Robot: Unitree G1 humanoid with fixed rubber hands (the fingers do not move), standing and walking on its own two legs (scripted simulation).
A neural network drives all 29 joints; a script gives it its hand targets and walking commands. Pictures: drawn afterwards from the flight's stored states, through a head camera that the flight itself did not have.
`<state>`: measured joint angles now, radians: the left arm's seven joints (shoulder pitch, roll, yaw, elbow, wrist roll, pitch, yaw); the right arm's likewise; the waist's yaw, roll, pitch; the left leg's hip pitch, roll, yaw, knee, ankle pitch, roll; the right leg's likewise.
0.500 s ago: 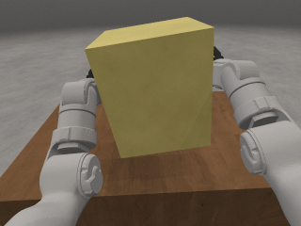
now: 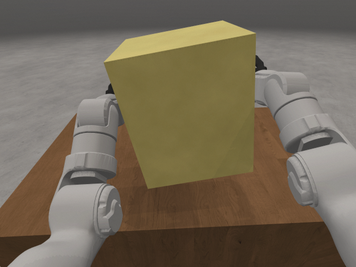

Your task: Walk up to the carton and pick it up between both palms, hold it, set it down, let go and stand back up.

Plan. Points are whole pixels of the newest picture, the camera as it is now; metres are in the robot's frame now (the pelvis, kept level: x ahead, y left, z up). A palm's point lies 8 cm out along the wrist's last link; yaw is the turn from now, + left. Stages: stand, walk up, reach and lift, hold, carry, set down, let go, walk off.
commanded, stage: hold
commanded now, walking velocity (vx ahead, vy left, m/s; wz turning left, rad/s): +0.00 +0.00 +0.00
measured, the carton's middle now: (186, 102) +0.36 -0.01 +0.29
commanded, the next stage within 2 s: none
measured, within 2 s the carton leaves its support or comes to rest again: neither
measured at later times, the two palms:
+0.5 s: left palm (113, 104) +0.38 +0.15 +0.29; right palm (256, 85) +0.38 -0.15 +0.32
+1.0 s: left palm (112, 103) +0.37 +0.15 +0.29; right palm (258, 80) +0.38 -0.15 +0.33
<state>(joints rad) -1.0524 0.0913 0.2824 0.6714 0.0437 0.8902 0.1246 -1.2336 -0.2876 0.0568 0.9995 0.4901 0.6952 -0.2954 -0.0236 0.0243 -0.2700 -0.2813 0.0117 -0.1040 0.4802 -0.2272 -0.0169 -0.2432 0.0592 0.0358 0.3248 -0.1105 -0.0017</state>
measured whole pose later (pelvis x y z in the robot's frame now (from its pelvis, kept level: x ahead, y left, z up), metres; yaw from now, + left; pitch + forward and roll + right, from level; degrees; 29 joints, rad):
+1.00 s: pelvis +0.00 +0.00 +0.00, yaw +0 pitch +1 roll -2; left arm -1.08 0.09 0.32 0.70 0.05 0.89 0.12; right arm -1.26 -0.28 0.03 1.03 0.47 0.70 -0.30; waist -0.03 0.02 -0.28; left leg -0.27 0.01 -0.11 0.47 -0.22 -0.02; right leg -0.24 0.06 0.05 0.33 -0.11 0.00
